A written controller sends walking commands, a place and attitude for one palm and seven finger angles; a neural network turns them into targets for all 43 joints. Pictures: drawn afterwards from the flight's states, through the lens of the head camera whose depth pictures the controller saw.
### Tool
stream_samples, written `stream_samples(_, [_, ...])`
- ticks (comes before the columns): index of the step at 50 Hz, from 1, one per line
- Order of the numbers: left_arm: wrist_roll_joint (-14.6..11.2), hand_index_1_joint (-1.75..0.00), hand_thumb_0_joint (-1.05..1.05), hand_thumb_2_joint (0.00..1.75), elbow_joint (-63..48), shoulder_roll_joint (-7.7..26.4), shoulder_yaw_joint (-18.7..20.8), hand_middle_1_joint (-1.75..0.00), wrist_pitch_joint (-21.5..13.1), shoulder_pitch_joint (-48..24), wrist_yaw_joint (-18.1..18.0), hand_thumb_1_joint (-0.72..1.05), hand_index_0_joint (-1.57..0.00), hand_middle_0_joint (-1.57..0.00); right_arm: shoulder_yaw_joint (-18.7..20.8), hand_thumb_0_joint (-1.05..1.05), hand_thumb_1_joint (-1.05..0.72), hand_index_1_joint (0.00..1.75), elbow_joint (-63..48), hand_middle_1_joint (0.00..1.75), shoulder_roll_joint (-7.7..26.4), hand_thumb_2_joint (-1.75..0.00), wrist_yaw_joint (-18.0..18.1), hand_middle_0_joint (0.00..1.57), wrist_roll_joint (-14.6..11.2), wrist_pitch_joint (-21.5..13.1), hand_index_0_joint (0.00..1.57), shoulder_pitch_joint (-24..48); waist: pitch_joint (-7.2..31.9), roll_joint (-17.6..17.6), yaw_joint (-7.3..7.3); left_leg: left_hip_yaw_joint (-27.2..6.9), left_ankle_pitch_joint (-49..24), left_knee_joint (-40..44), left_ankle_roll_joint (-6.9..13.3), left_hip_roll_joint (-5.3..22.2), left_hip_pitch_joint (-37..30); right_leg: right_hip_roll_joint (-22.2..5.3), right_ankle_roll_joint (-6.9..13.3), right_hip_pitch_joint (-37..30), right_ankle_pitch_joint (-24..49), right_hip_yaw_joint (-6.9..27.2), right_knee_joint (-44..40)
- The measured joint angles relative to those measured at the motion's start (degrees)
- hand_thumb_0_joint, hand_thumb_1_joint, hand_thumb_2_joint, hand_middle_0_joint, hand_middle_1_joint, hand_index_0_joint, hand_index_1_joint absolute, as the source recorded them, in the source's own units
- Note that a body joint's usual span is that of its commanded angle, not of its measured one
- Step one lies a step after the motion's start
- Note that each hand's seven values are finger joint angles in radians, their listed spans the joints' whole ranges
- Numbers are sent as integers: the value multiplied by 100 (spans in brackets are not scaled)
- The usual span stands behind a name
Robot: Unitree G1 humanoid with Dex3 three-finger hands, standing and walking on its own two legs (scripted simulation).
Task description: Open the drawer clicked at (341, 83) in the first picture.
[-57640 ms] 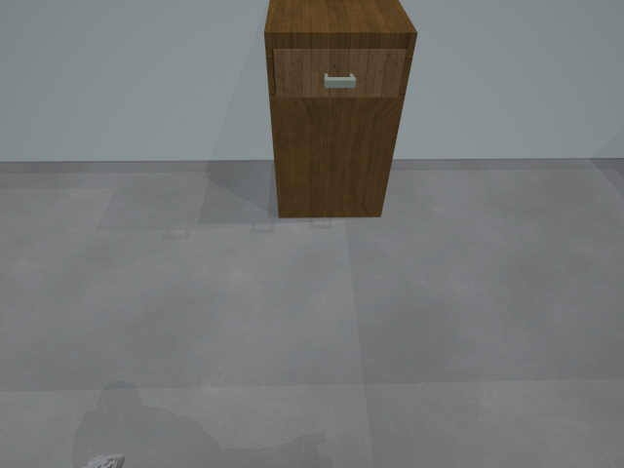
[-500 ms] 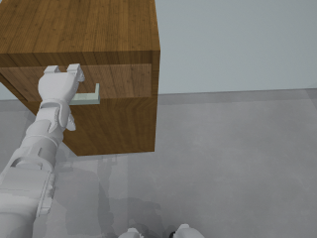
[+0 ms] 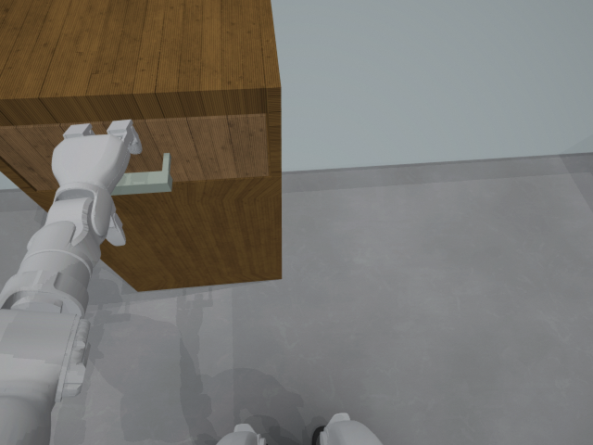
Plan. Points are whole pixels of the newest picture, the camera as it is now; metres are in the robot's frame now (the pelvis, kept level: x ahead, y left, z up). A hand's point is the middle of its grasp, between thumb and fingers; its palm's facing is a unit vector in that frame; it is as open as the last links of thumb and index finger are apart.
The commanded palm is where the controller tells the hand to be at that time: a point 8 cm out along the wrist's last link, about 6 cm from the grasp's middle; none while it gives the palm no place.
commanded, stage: re-aim the fingers above the handle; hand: left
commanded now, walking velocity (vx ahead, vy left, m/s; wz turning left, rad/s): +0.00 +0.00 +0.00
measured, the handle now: (139, 171) +0.55 +0.24 -0.05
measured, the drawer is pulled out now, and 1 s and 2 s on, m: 0.00 0.00 0.00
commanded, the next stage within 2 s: lower the fingers behind the handle in 1.40 s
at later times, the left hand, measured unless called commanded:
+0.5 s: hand (109, 182) +0.48 +0.25 +0.02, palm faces -0.04 -0.04 -1.00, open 13.8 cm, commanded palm +0.47 +0.24 +0.07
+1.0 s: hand (114, 180) +0.49 +0.25 +0.01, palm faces -0.06 -0.03 -1.00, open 13.8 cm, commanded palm +0.47 +0.24 +0.07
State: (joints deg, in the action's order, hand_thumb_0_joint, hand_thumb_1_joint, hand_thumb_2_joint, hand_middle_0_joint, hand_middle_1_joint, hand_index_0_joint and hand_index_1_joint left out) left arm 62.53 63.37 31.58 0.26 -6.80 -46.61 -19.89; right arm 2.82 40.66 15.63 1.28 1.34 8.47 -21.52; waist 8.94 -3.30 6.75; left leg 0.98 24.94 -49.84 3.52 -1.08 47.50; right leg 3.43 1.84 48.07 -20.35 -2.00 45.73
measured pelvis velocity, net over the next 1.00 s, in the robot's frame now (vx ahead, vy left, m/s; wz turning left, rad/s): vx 0.00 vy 0.01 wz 0.00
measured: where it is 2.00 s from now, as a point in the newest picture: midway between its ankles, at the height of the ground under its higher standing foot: outside the picture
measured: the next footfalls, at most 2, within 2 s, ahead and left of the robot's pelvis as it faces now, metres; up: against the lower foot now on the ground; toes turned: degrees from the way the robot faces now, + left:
none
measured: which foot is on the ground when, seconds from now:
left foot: down 0.00-1.00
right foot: down 0.00-1.00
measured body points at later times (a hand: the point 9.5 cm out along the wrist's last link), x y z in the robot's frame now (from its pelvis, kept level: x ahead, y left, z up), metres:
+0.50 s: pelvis +0.00 +0.01 +0.00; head +0.11 +0.02 +0.43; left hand +0.48 +0.25 +0.07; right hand +0.00 -0.27 -0.13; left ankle -0.03 +0.08 -0.69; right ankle +0.00 -0.10 -0.69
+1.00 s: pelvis +0.00 +0.01 +0.00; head +0.11 +0.02 +0.44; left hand +0.48 +0.24 +0.07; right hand +0.00 -0.27 -0.12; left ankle -0.03 +0.08 -0.69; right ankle +0.00 -0.10 -0.69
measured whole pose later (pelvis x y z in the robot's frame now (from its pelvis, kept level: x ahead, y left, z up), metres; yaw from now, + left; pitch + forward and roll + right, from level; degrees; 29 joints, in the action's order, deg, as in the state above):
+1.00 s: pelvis +0.00 +0.01 +0.00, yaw +0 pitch +22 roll -3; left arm 63.1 64.7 29.8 -0.7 -4.3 -48.5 -20.5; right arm 2.2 40.1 14.9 0.8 1.5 8.3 -20.5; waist 9.2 -3.3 7.2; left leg 1.1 25.3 -50.4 4.2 -1.4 47.4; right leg 3.2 1.2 47.7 -20.4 -1.9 45.8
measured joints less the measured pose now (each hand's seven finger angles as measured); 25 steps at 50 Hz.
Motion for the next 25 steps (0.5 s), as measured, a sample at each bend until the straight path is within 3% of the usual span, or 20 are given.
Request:
stream_samples(9, [50,-120,0,30,171,42,68,-120,102,-151,-51,-49,-32,-32,-59,0,-90,30,-47,30,6,-90,-5,20,6,-23,20,104,26,26,98,17,2,-34,9,12,49,12,-6,49,17,15,17])
stream_samples(18, [9,-120,0,30,97,36,28,-120,5,-49,94,-49,-32,-32,-77,0,-90,30,-90,30,-39,-90,13,20,-12,-27,20,82,10,15,36,35,-5,11,40,-4,-17,-2,-40,-21,31,38,-36])
stream_samples(25, [29,-120,0,30,-23,-82,-32,-120,-34,-39,-84,-49,-32,-32,-31,0,-90,30,-13,30,-68,-90,-39,20,34,-34,20,75,54,-1,-8,-10,39,-75,51,-29,36,-26,-58,0,-17,-7,16])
